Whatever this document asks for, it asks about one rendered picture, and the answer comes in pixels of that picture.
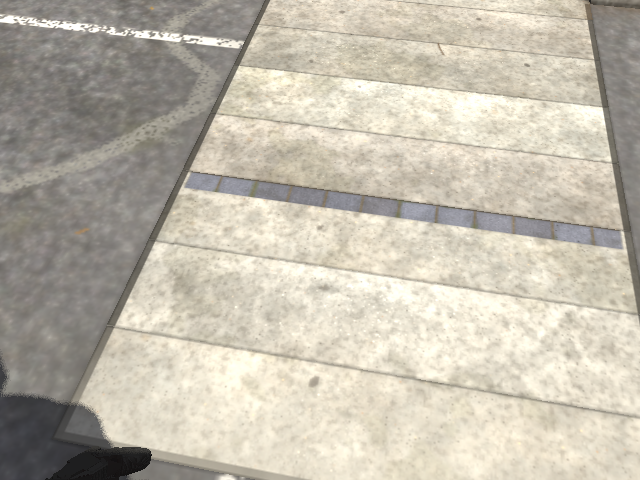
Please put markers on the robot left hand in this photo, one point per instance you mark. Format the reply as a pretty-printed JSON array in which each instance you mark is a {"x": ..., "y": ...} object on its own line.
[{"x": 108, "y": 464}]

